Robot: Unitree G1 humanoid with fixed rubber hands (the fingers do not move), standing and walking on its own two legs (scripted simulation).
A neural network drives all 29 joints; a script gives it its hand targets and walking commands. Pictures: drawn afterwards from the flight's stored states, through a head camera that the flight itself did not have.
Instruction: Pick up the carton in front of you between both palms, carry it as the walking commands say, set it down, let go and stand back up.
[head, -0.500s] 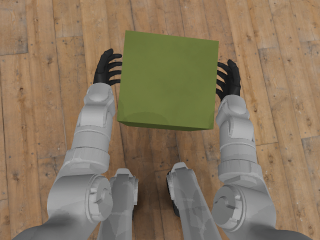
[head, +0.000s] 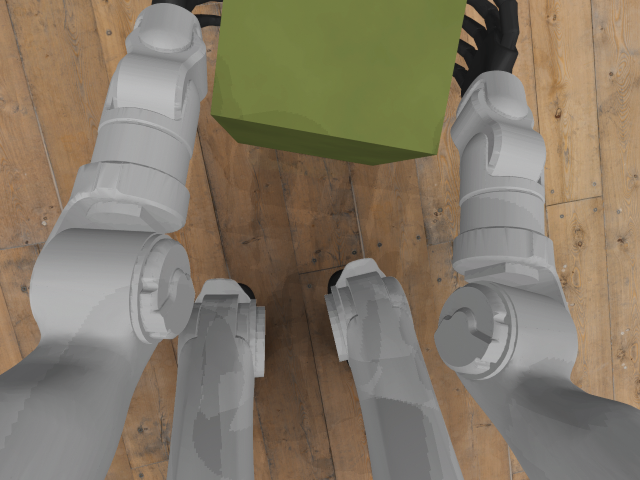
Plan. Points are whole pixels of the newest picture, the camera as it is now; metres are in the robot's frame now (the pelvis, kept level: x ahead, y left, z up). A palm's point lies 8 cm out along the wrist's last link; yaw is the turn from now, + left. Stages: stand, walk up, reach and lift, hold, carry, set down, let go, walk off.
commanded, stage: set down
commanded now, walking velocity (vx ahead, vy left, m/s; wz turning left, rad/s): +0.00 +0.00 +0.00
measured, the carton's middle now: (327, 62) +0.55 -0.07 -0.23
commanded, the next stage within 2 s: none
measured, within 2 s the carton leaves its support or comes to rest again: rests again in 0.32 s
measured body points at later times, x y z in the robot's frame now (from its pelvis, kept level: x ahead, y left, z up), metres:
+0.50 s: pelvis +0.01 +0.00 -0.06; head +0.39 -0.01 +0.17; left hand +0.61 +0.07 -0.24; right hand +0.53 -0.22 -0.23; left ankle +0.10 +0.11 -0.42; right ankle +0.11 -0.12 -0.42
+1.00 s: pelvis +0.00 +0.01 -0.08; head +0.38 +0.00 +0.15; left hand +0.61 +0.07 -0.25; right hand +0.52 -0.23 -0.24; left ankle +0.10 +0.11 -0.42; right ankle +0.11 -0.12 -0.42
